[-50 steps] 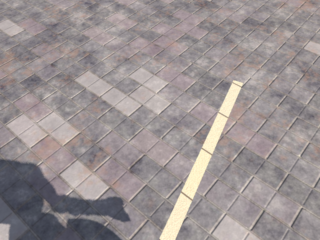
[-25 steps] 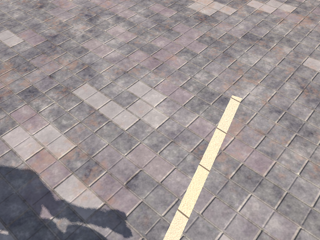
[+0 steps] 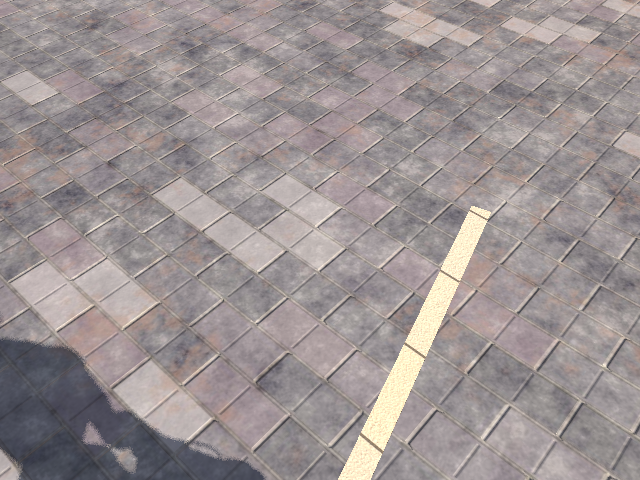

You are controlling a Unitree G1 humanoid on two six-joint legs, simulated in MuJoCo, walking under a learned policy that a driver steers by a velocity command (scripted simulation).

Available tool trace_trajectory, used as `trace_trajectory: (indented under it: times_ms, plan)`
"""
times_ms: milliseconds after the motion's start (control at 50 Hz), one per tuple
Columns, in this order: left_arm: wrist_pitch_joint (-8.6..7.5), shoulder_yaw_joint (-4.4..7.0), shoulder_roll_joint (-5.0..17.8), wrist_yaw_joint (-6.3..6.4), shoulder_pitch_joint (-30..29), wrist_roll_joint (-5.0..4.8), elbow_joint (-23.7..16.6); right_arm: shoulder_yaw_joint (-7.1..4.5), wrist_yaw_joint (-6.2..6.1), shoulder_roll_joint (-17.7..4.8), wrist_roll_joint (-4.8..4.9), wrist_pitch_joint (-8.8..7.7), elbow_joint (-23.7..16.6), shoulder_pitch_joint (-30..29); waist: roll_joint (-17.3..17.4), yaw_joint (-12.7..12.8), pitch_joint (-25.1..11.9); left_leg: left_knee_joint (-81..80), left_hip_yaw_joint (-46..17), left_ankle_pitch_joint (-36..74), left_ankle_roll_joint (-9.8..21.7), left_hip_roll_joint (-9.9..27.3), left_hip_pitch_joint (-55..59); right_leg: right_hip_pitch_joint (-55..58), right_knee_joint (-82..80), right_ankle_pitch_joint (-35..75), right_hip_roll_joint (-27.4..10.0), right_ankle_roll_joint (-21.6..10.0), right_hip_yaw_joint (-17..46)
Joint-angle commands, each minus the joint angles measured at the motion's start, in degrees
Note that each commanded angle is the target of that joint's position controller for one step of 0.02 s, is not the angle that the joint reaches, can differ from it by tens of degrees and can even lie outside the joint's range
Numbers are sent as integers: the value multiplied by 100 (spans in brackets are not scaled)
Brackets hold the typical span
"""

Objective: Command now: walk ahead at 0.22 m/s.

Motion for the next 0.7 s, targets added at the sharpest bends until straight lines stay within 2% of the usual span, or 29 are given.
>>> trace_trajectory:
  times_ms: [20, 60, 80, 100, 120, 140, 160, 180, 200, 220, 240, 260, 280, 300, 360, 400, 440, 480, 500, 520, 540, 560, 580, 600, 620, 640, 660, 680, 700]
  plan:
    - [-205, 187, 837, -7, 421, -85, -110, -91, 46, -503, 43, -278, -338, -287, -445, 174, 840, -155, -15, -1275, 214, -2, -783, -726, -1359, -2181, -691, -708, 1082]
    - [-295, 276, 1082, -58, 591, -113, -40, -64, 146, -315, 92, -453, -435, -398, -1026, 199, 843, 646, 322, -356, 181, -125, -1146, -323, -1919, -2288, -1408, -1104, 2145]
    - [-319, 272, 1050, -77, 484, -116, -88, -64, 187, -330, 108, -518, -456, -382, -1011, 139, 918, 675, 224, -284, 280, -22, -1057, -457, -1998, -2048, -1562, -1187, 2337]
    - [-337, 256, 1024, -97, 278, -124, -149, -58, 221, -295, 138, -569, -415, -171, -1001, -46, 947, 301, 213, -306, 384, 4, -707, -639, -1869, -1710, -1527, -1130, 2206]
    - [-336, 234, 957, -118, -22, -135, -250, -83, 235, -326, 150, -600, -255, 275, -875, -302, 879, -291, 230, -191, 442, -35, 47, -955, -1592, -1255, -1254, -935, 1762]
    - [-347, 203, 855, -129, -376, -131, -401, -157, 239, -510, 129, -620, -18, 897, -578, -564, 729, -669, -61, 95, 483, 45, 899, -1396, -989, -418, -850, -667, 1142]
    - [-421, 130, 568, -127, -680, -110, -614, -314, 242, -998, 110, -642, 205, 1670, 628, -802, 497, -1364, -1522, -208, 847, 769, 1881, -2251, 754, 560, -66, -230, 41]
    - [-545, 108, 470, -113, -619, -71, -767, -423, 294, -1489, 75, -664, 315, 2355, 1802, -915, 76, -2094, -3671, 226, 1509, 1944, 2829, -3240, 2541, -414, 325, 31, -210]
    - [-615, 163, 679, -150, -556, -148, -736, -256, 307, -997, -10, -709, 236, 2025, 1024, -610, 185, -2067, -3832, 519, 1556, 2173, 2801, -3756, 3548, -769, 72, -52, 272]
    - [-653, 156, 628, -210, -458, -219, -671, -189, 317, -752, -29, -742, 90, 1681, 668, -417, 370, -2003, -3239, 874, 1411, 2031, 2636, -3952, 3915, -366, -174, -195, 355]
    - [-670, 157, 583, -239, -471, -222, -640, -159, 334, -692, -31, -746, -4, 1471, 439, -307, 416, -2059, -2684, 1099, 1268, 1857, 2535, -4067, 3904, 95, -393, -283, 251]
    - [-676, 204, 660, -257, -649, -178, -674, -98, 347, -563, -20, -718, -50, 1377, 308, -276, 525, -2127, -2144, 1716, 1123, 1694, 2425, -4123, 3676, 463, -559, -305, 120]
    - [-660, 236, 660, -283, -761, -131, -713, -42, 337, -423, -36, -669, -44, 1424, 390, -260, 485, -2199, -1671, 2172, 982, 1476, 2264, -3911, 3433, 710, -658, -282, -12]
    - [-629, 225, 555, -318, -801, -114, -736, -15, 310, -370, -47, -617, -34, 1530, 493, -250, 440, -2266, -1381, 2432, 928, 1336, 2154, -3748, 3195, 858, -679, -221, -132]
    - [-545, 121, 259, -361, -1412, -77, -999, -16, 166, -584, -69, -517, -125, 1537, 416, -276, 603, -2562, -848, 2616, 960, 1149, 1565, -3439, 2029, 1419, -591, 46, -410]
    - [-548, 38, 147, -367, -1935, -63, -1198, -29, 88, -751, -104, -471, -208, 1434, 461, -324, 766, -2601, -428, 3215, 847, 918, 881, -2667, 906, 1938, -314, 129, -659]
    - [-534, 44, 271, -395, -2121, -74, -1292, -67, 60, -877, -71, -450, -123, 1699, 642, -339, 654, -2501, -329, 3735, 808, 966, 768, -2001, 414, 2346, -107, 124, -736]
    - [-510, 103, 493, -414, -1998, -99, -1307, -88, 46, -871, -3, -443, -98, 1625, 740, -121, 495, -2211, -284, 4260, 664, 1082, 1029, -1600, 77, 2636, -67, -39, -503]
    - [-509, 167, 660, -406, -1726, -71, -1232, -102, 39, -874, -3, -437, -127, 1504, 763, 76, 294, -1894, -274, 4725, 556, 1105, 1220, -1275, -20, 2659, 16, -149, -443]
    - [-512, 245, 808, -392, -1186, -31, -1038, -115, 31, -880, -7, -414, -175, 1344, 775, 366, -30, -1380, -238, 5202, 443, 1065, 1361, -715, -79, 2720, 128, -269, -443]
    - [-510, 339, 974, -373, -525, 7, -794, -106, 41, -841, -14, -381, -230, 1241, 658, 700, -409, -573, -147, 5317, 286, 872, 1331, 52, -264, 2989, 162, -404, -466]
    - [-497, 401, 1245, -326, -33, 81, -670, -69, 63, -755, -95, -378, -298, 1384, 268, 834, -879, 540, -43, 4173, 72, 591, 682, 1186, -132, 4536, -439, -607, 19]
    - [-431, 405, 1557, -304, 287, 238, -603, 113, 116, -85, -203, -395, -213, 2363, -1179, 392, -1875, 2853, 107, 76, -251, -199, -914, 3028, 179, 6390, -2085, -1660, 1841]
    - [-388, 291, 1192, -355, 412, 169, -553, 110, 154, -85, -43, -440, -14, 2647, -1309, 428, -2703, 4111, -678, -1844, -339, -510, -1067, 2987, -495, 6106, -2492, -2138, 3018]
    - [-378, 249, 1064, -394, -251, 25, -648, -11, 168, -496, 71, -436, -140, 2205, -832, 297, -1878, 4351, -749, -1602, -314, -184, -1267, 1895, -846, 4817, -2220, -1900, 2421]
    - [-378, 171, 817, -384, -917, -6, -778, -40, 116, -544, 100, -392, -306, 1610, -473, 165, -1042, 4157, -461, -1240, -307, 88, -1454, 972, -1099, 3965, -1907, -1602, 1783]
    - [-403, 75, 589, -392, -1283, 34, -810, -75, 41, -527, 43, -313, -349, 1317, -174, 34, -600, 3768, -393, -934, -338, 288, -1259, 88, -1363, 3634, -1648, -1409, 1297]
    - [-426, 50, 526, -392, -1483, 103, -785, -106, -23, -481, -11, -210, -365, 1349, -305, -144, -470, 3311, -418, -700, -333, 462, -793, -556, -1514, 3273, -1440, -1250, 950]
    - [-417, 57, 556, -404, -1573, 174, -728, -102, -58, -386, -41, -128, -356, 1423, -452, -252, -386, 2907, -329, -575, -339, 457, -372, -1038, -1652, 3009, -1259, -1175, 723]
